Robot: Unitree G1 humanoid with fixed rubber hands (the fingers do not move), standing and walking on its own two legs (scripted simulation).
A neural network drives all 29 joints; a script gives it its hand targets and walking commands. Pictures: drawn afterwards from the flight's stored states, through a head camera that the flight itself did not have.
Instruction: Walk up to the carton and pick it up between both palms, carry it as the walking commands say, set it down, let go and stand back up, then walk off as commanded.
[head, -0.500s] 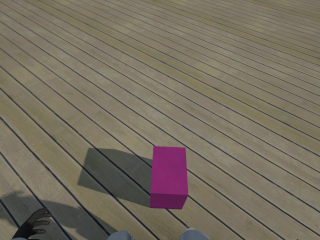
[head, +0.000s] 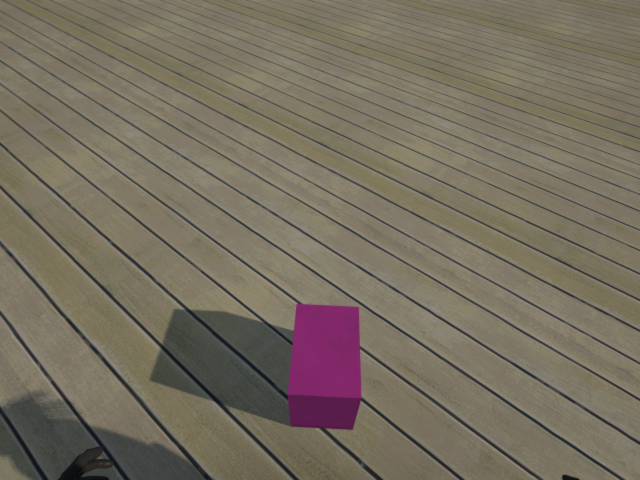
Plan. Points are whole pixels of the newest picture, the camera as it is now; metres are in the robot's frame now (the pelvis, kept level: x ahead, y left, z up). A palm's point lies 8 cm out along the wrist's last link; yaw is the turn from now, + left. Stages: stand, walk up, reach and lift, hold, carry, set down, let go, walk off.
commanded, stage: walk up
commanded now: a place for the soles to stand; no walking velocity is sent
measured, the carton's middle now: (324, 366) +0.54 -0.02 -0.62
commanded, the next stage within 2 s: none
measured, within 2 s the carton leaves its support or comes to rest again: neither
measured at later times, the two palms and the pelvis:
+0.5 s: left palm (58, 472) +0.16 +0.33 -0.08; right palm out of the picture +0.13 -0.30 -0.07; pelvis +0.03 +0.02 +0.02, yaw +0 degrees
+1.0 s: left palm out of the picture +0.12 +0.34 -0.08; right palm out of the picture +0.13 -0.30 -0.07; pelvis +0.02 +0.02 +0.03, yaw -1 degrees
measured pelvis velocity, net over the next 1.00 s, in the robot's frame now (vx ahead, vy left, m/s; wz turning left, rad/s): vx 0.02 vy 0.02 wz -0.02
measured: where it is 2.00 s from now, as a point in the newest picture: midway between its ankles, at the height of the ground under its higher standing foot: outside the picture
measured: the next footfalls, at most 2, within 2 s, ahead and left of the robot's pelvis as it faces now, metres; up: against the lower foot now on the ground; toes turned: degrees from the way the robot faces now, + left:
none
